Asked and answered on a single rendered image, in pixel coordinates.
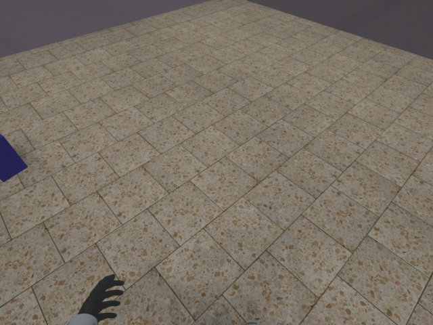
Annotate carton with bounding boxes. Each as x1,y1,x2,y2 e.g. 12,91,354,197
0,134,27,182

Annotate robot left hand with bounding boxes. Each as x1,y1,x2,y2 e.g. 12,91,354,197
78,274,124,323

